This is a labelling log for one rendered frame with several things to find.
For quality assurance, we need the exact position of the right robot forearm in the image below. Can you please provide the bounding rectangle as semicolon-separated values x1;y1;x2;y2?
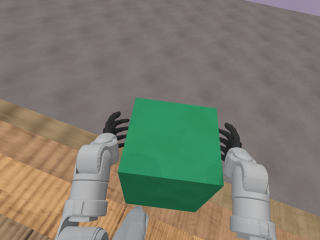
223;147;277;240

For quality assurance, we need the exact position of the left robot upper arm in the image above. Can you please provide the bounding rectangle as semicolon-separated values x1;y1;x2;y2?
57;226;109;240

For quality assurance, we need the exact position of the robot left thigh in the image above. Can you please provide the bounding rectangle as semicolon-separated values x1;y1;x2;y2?
112;208;149;240

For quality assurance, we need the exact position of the left robot forearm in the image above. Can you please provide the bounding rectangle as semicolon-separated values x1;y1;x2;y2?
54;133;120;240

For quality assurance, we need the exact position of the robot left shin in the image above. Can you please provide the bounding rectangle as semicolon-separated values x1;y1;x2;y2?
134;205;144;210

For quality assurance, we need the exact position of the robot left hand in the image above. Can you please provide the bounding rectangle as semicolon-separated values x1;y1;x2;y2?
103;111;130;148

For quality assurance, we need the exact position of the carton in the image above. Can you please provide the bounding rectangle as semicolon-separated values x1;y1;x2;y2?
118;97;224;213

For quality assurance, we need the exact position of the robot right hand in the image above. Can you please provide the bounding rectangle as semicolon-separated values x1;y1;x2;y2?
218;122;242;162

